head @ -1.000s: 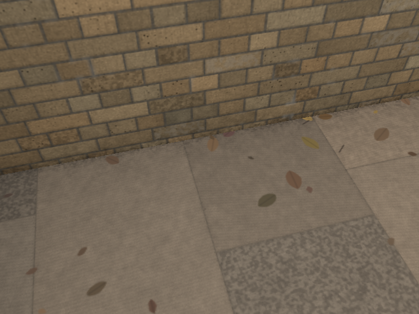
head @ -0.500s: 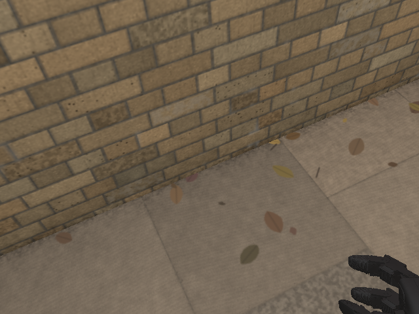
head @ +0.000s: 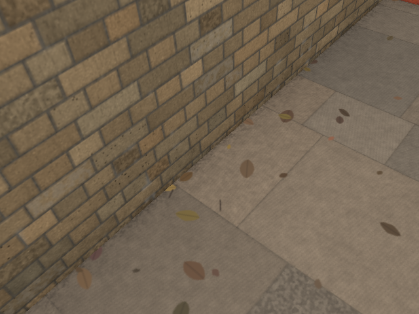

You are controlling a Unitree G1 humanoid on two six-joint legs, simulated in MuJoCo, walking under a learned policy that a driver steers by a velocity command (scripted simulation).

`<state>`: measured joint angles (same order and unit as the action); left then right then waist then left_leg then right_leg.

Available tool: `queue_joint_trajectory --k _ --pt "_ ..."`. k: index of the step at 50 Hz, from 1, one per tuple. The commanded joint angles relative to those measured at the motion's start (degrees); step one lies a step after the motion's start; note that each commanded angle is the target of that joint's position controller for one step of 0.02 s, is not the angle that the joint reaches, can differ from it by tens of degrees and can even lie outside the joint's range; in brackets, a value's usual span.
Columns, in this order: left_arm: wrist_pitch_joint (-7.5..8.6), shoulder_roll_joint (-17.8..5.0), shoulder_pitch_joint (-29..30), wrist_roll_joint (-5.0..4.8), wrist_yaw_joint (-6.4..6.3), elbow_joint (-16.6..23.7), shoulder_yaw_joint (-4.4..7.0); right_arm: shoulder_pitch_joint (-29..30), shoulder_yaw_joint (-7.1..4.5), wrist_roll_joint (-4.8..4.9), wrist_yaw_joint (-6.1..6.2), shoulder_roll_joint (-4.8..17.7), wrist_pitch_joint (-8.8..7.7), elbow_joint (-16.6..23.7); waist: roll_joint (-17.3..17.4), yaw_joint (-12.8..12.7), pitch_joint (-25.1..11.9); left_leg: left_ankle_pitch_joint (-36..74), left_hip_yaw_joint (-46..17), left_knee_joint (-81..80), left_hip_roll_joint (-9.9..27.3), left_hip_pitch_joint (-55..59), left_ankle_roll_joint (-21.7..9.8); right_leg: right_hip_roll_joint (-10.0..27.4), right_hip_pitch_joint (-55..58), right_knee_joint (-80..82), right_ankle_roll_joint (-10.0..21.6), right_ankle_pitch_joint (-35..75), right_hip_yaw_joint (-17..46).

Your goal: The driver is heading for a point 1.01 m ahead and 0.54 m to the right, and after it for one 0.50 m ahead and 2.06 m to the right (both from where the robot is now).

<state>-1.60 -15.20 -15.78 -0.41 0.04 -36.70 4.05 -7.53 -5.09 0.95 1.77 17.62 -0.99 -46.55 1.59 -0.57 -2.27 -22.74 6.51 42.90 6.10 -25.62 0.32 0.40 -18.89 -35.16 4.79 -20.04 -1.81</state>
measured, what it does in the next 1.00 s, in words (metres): walks ahead, turning right: left foot, then right foot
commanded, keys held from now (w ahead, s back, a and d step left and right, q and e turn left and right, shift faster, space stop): w+e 1.00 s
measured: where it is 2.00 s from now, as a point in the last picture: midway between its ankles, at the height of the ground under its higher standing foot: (358, 221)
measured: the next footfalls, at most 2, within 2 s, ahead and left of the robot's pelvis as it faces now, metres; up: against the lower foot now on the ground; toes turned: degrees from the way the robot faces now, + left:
left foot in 0.44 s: +0.35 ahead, +0.11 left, +0.00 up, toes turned -18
right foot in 0.92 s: +0.51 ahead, -0.27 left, +0.00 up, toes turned -35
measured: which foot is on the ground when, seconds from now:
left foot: up 0.00-0.42, down 0.44-0.92, up 0.94-1.00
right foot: down 0.00-0.44, up 0.46-0.90, down 0.92-1.00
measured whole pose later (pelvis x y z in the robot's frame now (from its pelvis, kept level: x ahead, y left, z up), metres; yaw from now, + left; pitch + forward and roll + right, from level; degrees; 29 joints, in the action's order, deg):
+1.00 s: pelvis +0.45 -0.13 -0.01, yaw -35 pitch +2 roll +1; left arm 2.1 -17.1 -8.5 -1.2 1.9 -32.1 3.8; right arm -14.2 -3.2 1.1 -0.7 18.1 -4.9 -48.3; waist 0.2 2.1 4.3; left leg -26.6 0.9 65.8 3.5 -13.7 0.7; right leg -2.5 -29.2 -37.6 5.4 -11.1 -1.6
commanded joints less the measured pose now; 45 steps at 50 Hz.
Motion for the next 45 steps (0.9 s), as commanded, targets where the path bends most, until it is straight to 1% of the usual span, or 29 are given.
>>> queue_joint_trajectory --k 1,2,3,4,6,7,10,12,16,18,19,20,21,22,23,24,25,26,27,28,30,31,34,38,40,41,43,44,45 --pt "3.97 -11.4 -6.4 0.91 -0.44 2.4 2.76 11.9 -1.49 0.86 -1.34 6.8 -3.87 8.8 -11.4 -2.5 7.8 -0.9 -12.0 19.2 -2.7 -32.7 -2.4 20.3 15.4 30.6 14.7 -24.9 42.5" --pt "4.82 -9.7 -4.0 0.42 -0.74 2.6 2.25 9.6 -1.66 0.31 -1.43 7.3 -4.56 7.4 -9.7 -0.5 7.4 6.2 -12.2 16.9 -1.4 -32.0 -2.4 18.1 16.3 28.0 11.5 -14.1 35.9" --pt "4.88 -8.7 -3.0 0.09 -0.95 2.6 1.96 8.0 -1.63 -0.76 -1.20 6.6 -4.93 5.6 -8.1 0.0 5.2 10.7 -12.1 14.2 -0.6 -28.9 -1.7 15.4 16.6 26.2 8.9 -6.0 30.0" --pt "4.81 -7.7 -3.5 0.01 -1.14 2.4 1.66 7.4 -1.63 -1.47 -1.30 6.2 -5.20 4.9 -7.6 0.1 3.6 14.2 -11.6 11.8 -1.0 -25.6 -0.8 13.2 16.3 25.6 7.6 -0.5 26.0" --pt "5.08 -6.9 -6.1 0.09 -1.38 1.7 1.47 7.8 -1.25 -1.20 -1.85 4.6 -5.21 4.3 -7.0 -0.2 1.4 19.4 -10.4 8.2 -2.8 -21.3 0.3 10.8 16.5 25.1 7.2 6.8 21.9" --pt "5.26 -7.4 -6.9 0.13 -1.60 1.7 1.75 8.6 -1.16 -0.85 -2.17 4.4 -5.06 4.3 -7.2 -0.5 1.6 21.3 -10.0 4.9 -3.5 -20.0 0.7 10.3 16.1 25.2 7.0 8.2 20.6" --pt "5.35 -8.4 -9.8 -0.23 -2.00 0.7 2.38 12.6 -0.45 -0.51 -2.56 3.0 -4.97 4.9 -9.4 -2.3 3.1 24.8 -9.9 -5.1 -5.0 -15.6 1.5 9.0 14.8 25.6 6.4 9.0 19.0" --pt "5.08 -8.9 -12.3 -0.61 -2.14 -0.7 2.70 15.6 -0.10 -0.11 -2.99 2.7 -5.12 5.8 -10.2 -3.6 4.1 25.1 -10.2 -8.2 -5.3 -13.9 1.9 9.6 15.0 25.2 6.2 8.0 19.9" --pt "4.49 -9.1 -13.2 -1.16 -2.21 -1.8 2.98 18.4 0.22 0.19 -3.98 3.4 -6.05 7.0 -9.9 -4.5 6.3 22.5 -10.3 -13.6 -5.6 -11.0 1.3 10.2 15.7 22.1 6.1 9.3 22.1" --pt "4.07 -9.1 -11.8 -1.53 -2.46 -1.9 3.12 16.2 -0.03 0.23 -4.35 4.3 -6.60 6.9 -11.3 -2.9 5.4 20.0 -10.6 -15.1 -5.9 -5.2 0.3 10.4 15.2 19.5 5.3 12.6 23.6" --pt "3.83 -9.9 -10.7 -1.37 -2.50 -1.7 3.40 13.6 -0.50 -0.31 -4.39 5.7 -6.70 6.5 -12.3 -1.7 4.4 18.2 -9.9 -15.1 -6.5 -1.5 -0.2 10.2 14.8 17.4 4.8 16.3 24.3" --pt "3.60 -9.7 -9.8 -1.26 -2.32 -1.2 3.28 9.8 -0.96 -0.73 -4.30 6.3 -6.67 5.7 -12.4 0.0 2.5 16.1 -8.0 -16.6 -7.8 4.2 -1.1 8.9 13.7 13.6 4.3 22.0 24.2" --pt "3.54 -8.5 -8.3 -1.14 -2.21 -0.6 2.83 3.4 -1.72 -1.17 -3.90 7.7 -6.67 4.3 -11.7 3.3 -1.3 16.2 -8.3 -17.8 -7.0 14.3 -2.7 6.0 10.8 6.7 2.6 28.0 22.9" --pt "3.69 -5.7 -6.2 -0.15 -1.94 1.0 1.72 -7.1 -2.56 -2.07 -3.40 11.0 -6.56 3.1 -6.2 8.1 -9.8 14.1 -16.4 -16.2 1.9 30.7 -6.6 2.3 2.1 -9.5 0.3 23.1 19.1" --pt "4.43 -0.3 -12.4 -1.17 -2.01 2.8 0.32 -14.1 -3.62 -3.02 -3.16 15.7 -5.67 1.5 15.2 5.5 -17.8 4.8 -42.1 -21.4 15.3 49.5 -14.9 -6.6 -19.1 -30.1 -4.0 -5.2 13.0" --pt "5.05 -5.0 -15.5 -2.21 -2.19 1.2 0.96 -11.4 -2.45 -1.56 -3.20 11.2 -5.48 1.8 17.4 4.0 -15.4 -0.1 -51.0 -26.5 18.7 47.2 -15.9 -2.9 -25.8 -39.5 -4.4 -13.0 14.1" --pt "4.77 -9.2 -10.3 -2.18 -2.09 0.8 1.99 -7.7 -1.34 -0.94 -2.71 6.6 -5.14 3.1 11.2 4.7 -7.8 2.5 -40.3 -26.2 16.3 39.9 -13.3 0.7 -27.5 -41.4 -4.2 -8.0 13.0" --pt "4.39 -9.4 -6.3 -1.57 -2.07 1.1 2.03 -5.2 -0.73 -1.16 -2.46 4.7 -4.69 3.4 5.5 4.3 -3.5 7.9 -31.0 -26.5 13.4 32.4 -11.5 3.3 -25.3 -40.1 -4.1 -3.5 10.8" --pt "4.26 -8.6 -3.7 -0.86 -1.93 1.8 2.07 -3.5 -0.37 -1.54 -2.38 3.7 -4.38 2.9 3.9 3.3 -0.2 11.7 -26.2 -28.1 10.9 26.2 -10.6 4.8 -23.6 -37.6 -3.8 -0.8 10.2" --pt "3.83 -7.7 -3.2 -0.86 -1.61 2.1 2.14 -2.5 0.02 -1.95 -2.20 3.0 -4.50 2.6 4.5 2.1 1.1 14.1 -22.2 -29.7 9.2 22.3 -9.9 6.2 -21.4 -36.0 -3.5 0.9 10.0" --pt "3.26 -4.6 -2.7 -0.99 -0.96 3.2 1.30 -2.4 -0.29 -1.49 -2.09 3.8 -5.19 1.6 4.9 1.1 2.7 18.4 -17.8 -32.2 9.2 18.4 -10.8 7.1 -20.9 -33.6 -3.4 1.8 8.7" --pt "3.04 -4.0 -1.6 -0.94 -0.87 4.0 1.03 -2.6 -0.49 -1.25 -2.14 4.5 -5.48 1.1 4.3 1.0 3.4 21.6 -15.8 -32.9 9.5 18.0 -11.3 7.4 -22.2 -31.8 -3.6 2.4 8.4" --pt "3.00 -3.9 1.6 -0.38 -0.40 5.7 0.58 -3.1 -0.95 -1.20 -2.09 6.6 -5.57 0.3 2.8 1.2 3.4 28.7 -10.3 -33.4 10.1 19.5 -11.7 7.7 -24.5 -25.0 -4.3 8.6 7.6" --pt "3.63 -3.4 9.0 -0.61 1.33 7.6 -0.09 -4.3 -0.83 -0.78 -1.81 8.2 -4.76 -0.2 1.8 3.8 4.8 29.0 -2.4 -33.2 7.7 20.6 -9.2 6.4 -21.1 -11.4 -3.6 18.8 3.1" --pt "3.66 -3.5 12.1 -0.85 2.16 8.8 -0.18 -6.1 -1.04 -0.21 -1.74 9.6 -4.21 -0.7 1.8 4.7 5.6 29.7 -0.9 -32.5 8.6 23.3 -8.3 5.6 -19.9 -6.9 -2.8 18.9 1.3" --pt "3.63 -3.2 13.3 -1.18 2.50 9.6 -0.29 -6.8 -1.21 0.64 -1.58 10.1 -3.98 -1.1 2.1 4.8 5.9 31.4 -0.6 -31.6 9.4 25.5 -8.0 5.1 -19.7 -4.5 -2.1 17.7 0.7" --pt "3.52 -5.2 12.6 -0.72 2.87 10.1 0.60 -7.2 -1.72 0.98 -1.30 12.0 -3.35 -1.1 3.1 3.1 4.5 46.2 1.7 -26.1 9.9 28.7 -6.9 2.0 -15.1 -2.0 0.0 12.7 -2.2" --pt "3.34 -6.6 9.5 -0.50 2.86 9.4 1.47 -7.4 -1.96 0.89 -1.28 12.8 -2.96 -0.9 4.2 1.0 1.9 56.9 3.2 -20.6 9.5 29.2 -6.3 -0.7 -9.2 -2.1 1.4 10.9 -4.2" --pt "3.18 -8.9 1.6 -0.50 2.72 7.4 2.89 -6.7 -1.97 1.15 -1.14 12.9 -2.48 -0.6 3.8 -3.9 -1.8 62.2 5.1 -10.1 8.1 27.1 -5.2 -3.5 1.3 1.3 3.3 12.5 -5.6"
